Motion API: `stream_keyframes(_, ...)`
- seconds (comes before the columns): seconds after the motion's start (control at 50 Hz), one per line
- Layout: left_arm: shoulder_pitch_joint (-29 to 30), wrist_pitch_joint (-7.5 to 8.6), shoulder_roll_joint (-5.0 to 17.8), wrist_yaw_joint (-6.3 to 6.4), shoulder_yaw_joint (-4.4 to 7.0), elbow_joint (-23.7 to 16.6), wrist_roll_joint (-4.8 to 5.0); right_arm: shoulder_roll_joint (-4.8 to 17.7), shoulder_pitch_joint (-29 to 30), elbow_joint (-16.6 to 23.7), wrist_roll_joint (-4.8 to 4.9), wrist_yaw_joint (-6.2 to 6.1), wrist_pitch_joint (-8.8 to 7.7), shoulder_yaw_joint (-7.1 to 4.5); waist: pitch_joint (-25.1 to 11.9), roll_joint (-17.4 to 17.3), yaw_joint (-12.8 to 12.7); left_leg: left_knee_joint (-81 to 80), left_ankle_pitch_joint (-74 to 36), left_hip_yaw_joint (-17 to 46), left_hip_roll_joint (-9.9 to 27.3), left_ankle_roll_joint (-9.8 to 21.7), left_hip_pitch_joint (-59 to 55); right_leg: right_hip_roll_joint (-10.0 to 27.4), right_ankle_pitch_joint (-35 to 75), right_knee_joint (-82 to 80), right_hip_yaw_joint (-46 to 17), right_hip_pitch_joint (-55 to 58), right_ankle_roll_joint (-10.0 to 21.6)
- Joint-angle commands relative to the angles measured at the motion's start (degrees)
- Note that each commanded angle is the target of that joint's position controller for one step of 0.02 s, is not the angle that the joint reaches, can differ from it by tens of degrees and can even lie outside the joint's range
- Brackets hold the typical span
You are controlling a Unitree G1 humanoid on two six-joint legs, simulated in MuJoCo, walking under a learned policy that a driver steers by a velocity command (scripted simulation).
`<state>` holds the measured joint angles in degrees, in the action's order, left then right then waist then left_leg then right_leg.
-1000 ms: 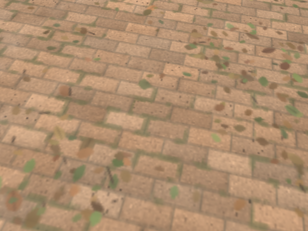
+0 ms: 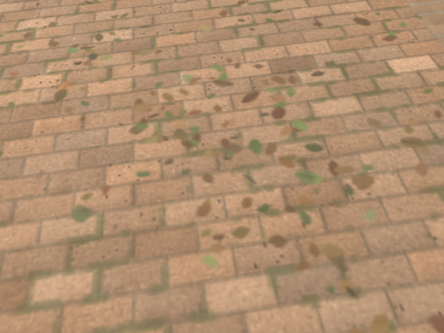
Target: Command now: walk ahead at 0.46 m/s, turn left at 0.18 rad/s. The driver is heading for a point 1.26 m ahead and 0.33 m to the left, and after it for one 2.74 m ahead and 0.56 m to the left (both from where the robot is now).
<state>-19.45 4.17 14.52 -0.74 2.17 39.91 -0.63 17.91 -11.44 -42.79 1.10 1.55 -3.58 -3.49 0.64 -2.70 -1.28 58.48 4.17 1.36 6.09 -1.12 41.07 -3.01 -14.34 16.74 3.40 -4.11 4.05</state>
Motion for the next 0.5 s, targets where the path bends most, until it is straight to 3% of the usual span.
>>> stream_keyframes(0.02,2.8,1.58,9.0,0.97,2.53,-2.8,-0.16,2.0,4.7,3.8,0.34,0.35,-0.61,-0.07,2.8,6.0,-0.6,-11.8,-9.8,1.1,-1.6,0.0,-0.4,12.7,20.6,-9.2,-1.9,-1.9,5.0)
stream_keyframes(0.08,0.3,1.57,10.1,1.46,2.90,-0.6,0.38,0.6,9.9,5.4,0.40,1.47,-0.99,0.72,5.0,5.6,-2.7,-20.7,-13.4,-0.9,-2.6,1.2,-1.5,14.5,20.7,-11.0,0.3,0.9,3.9)
stream_keyframes(0.14,-1.4,0.66,10.7,1.83,3.27,1.3,0.92,0.4,13.0,7.2,0.29,2.82,-1.39,0.98,5.7,5.0,-3.3,-25.5,-10.0,-2.2,-3.8,3.3,0.3,16.6,28.6,-7.8,2.0,8.3,3.5)
stream_keyframes(0.2,-0.7,-0.84,12.8,2.87,3.86,1.3,0.81,2.7,10.4,7.9,0.11,3.40,-1.12,-0.02,0.7,8.4,-0.5,-25.3,-0.8,-6.7,-8.2,6.5,-5.5,17.1,57.2,2.7,4.1,14.2,2.1)
stream_keyframes(0.22,-0.5,-1.49,13.5,3.30,4.02,1.1,0.65,4.3,6.5,7.3,0.17,3.24,-0.77,-0.86,-2.4,9.6,1.8,-24.8,2.5,-7.9,-10.1,7.9,-10.4,16.9,65.9,9.5,4.6,15.1,1.6)
stream_keyframes(0.24,0.1,-1.95,14.0,3.55,4.03,0.8,0.61,6.9,-0.7,6.1,0.30,2.71,-0.54,-2.15,-6.5,9.3,5.8,-26.2,2.5,-7.9,-11.9,9.8,-20.9,16.0,67.6,20.0,5.3,11.8,0.8)
stream_keyframes(0.26,1.1,-1.66,13.6,3.71,3.64,0.0,0.54,9.8,-9.9,4.8,0.40,1.71,-0.11,-3.57,-11.2,6.2,11.1,-28.6,-0.4,-1.5,-8.9,12.7,-38.4,14.1,56.3,34.9,5.6,-0.3,-1.0)
stream_keyframes(0.28,-5.8,-0.23,5.3,2.44,1.03,-2.6,-1.02,15.5,-13.6,4.5,0.13,1.01,-0.10,-4.82,-18.5,-9.3,5.8,-27.6,5.4,28.7,7.8,24.3,-63.6,3.0,0.2,59.8,2.8,-28.4,-5.5)
stream_keyframes(0.3,-2.8,2.23,7.5,1.28,0.64,-2.7,0.29,12.0,-14.1,5.1,0.39,0.76,-0.36,-3.94,-26.6,-6.2,8.4,-37.5,13.2,48.1,12.7,28.4,-69.3,-1.9,-18.1,69.3,-9.8,-37.1,-5.3)
stream_keyframes(0.32,3.8,3.65,10.6,0.45,1.52,-5.0,2.77,9.5,-11.9,5.1,0.01,0.37,-0.42,-3.32,-17.8,-2.4,9.5,-40.4,13.6,39.5,10.9,24.3,-63.8,2.1,-13.3,67.9,-12.3,-42.2,-4.0)
stream_keyframes(0.34,6.5,4.44,10.2,0.44,1.05,-6.2,2.73,8.1,-8.1,5.8,0.18,0.18,-0.50,-2.86,-11.1,2.8,7.1,-41.3,10.5,32.7,8.6,21.9,-54.1,4.8,-8.8,62.1,-11.5,-41.3,-3.3)
stream_keyframes(0.36,7.7,4.63,9.8,0.78,1.17,-6.3,1.26,6.6,-4.4,6.5,0.29,0.16,-0.52,-2.39,-5.7,5.9,4.3,-42.4,4.0,27.9,6.1,20.5,-44.9,6.5,-7.1,56.4,-10.3,-39.0,-3.6)
stream_keyframes(0.38,6.8,4.12,10.2,0.97,1.61,-6.2,0.26,5.3,-2.2,7.3,-0.33,-0.06,-0.61,-1.86,-3.7,4.8,2.1,-43.9,-1.0,24.2,4.2,20.0,-38.6,7.8,-5.6,53.4,-10.2,-35.1,-4.2)
stream_keyframes(0.42,4.4,2.76,9.4,1.03,1.48,-5.9,-0.37,5.4,-0.4,7.7,-0.51,-0.54,-0.56,-1.92,-2.1,1.8,-0.1,-45.9,-6.4,20.9,2.4,20.3,-31.2,8.7,-4.6,49.0,-8.9,-31.7,-6.1)
stream_keyframes(0.46,5.2,1.83,7.7,1.29,0.78,-6.2,-0.74,6.7,-0.8,7.0,-0.35,-1.14,-0.63,-2.19,-0.8,1.4,-0.3,-46.3,-10.5,16.4,0.7,19.6,-24.9,8.6,-2.2,42.0,-6.8,-29.7,-8.1)
stream_keyframes(0.5,9.9,1.67,5.7,1.36,-0.13,-7.4,-0.84,8.0,-1.6,6.3,0.03,-1.81,-0.28,-2.60,-0.2,0.2,1.2,-45.6,-8.1,12.8,-2.3,17.3,-21.0,7.3,6.3,32.5,-5.6,-26.9,-9.1)
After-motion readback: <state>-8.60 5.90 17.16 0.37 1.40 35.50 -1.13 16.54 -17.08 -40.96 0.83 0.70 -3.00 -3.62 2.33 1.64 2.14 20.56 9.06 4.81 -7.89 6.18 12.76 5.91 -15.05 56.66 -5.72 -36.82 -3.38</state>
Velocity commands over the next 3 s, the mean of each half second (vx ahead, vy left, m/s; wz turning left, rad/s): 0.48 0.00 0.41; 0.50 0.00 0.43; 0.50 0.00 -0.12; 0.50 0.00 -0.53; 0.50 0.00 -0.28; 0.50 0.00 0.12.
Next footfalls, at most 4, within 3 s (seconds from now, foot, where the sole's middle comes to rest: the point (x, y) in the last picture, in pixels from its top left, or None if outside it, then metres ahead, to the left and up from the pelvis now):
0.26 left None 0.33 0.12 -0.78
0.70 right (256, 287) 0.63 -0.02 -0.78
1.20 left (151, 258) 0.74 0.33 -0.78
1.74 right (189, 173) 1.10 0.22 -0.78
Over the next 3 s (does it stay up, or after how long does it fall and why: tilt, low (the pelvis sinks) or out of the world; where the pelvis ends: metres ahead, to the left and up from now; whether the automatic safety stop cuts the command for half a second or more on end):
stays up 1.60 0.30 0.00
